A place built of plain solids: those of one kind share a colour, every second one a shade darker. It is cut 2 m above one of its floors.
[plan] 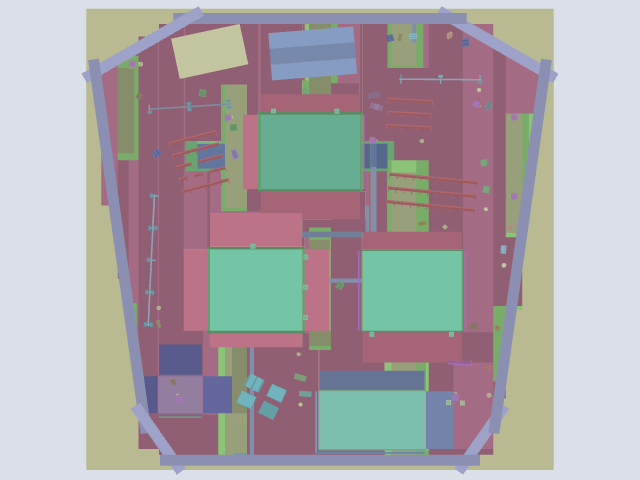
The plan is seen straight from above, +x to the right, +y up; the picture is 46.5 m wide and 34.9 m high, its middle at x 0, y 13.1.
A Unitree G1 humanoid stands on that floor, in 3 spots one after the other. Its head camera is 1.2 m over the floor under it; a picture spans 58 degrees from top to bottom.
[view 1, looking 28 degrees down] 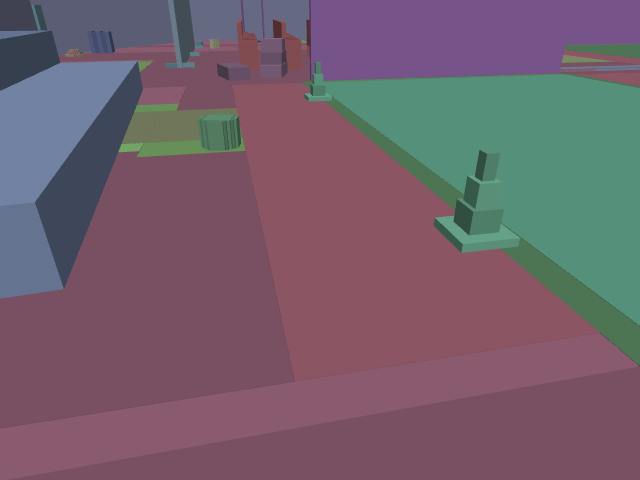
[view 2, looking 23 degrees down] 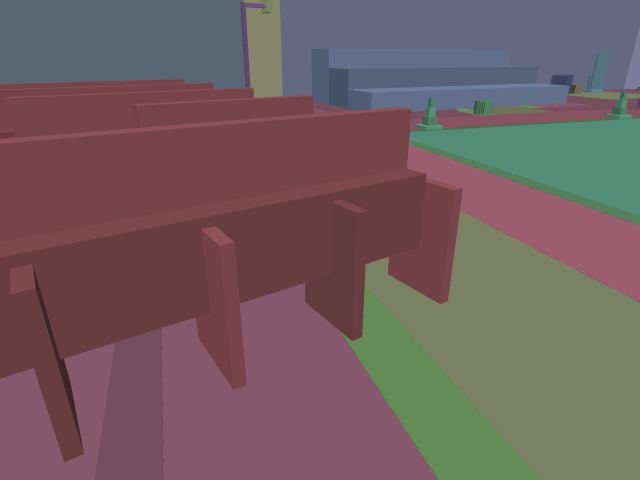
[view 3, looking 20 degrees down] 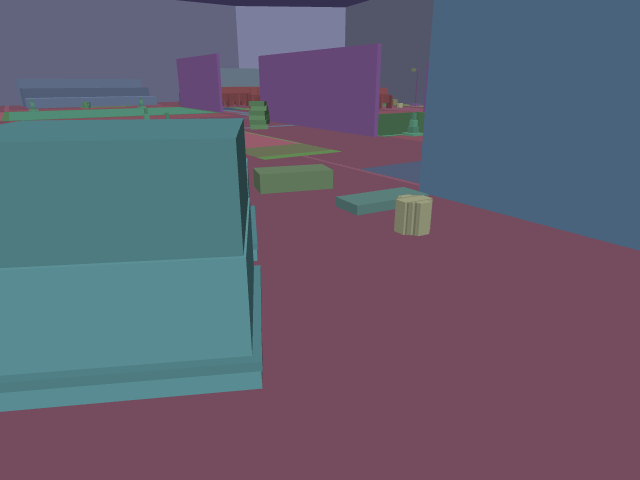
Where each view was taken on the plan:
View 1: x -5.45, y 23.85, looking -12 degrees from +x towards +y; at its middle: floor_apron_bay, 2.56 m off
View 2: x -7.85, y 15.55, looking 71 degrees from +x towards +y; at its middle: seatrow_rows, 1.91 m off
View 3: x -4.05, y -1.35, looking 56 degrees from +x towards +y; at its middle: floor_ground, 3.51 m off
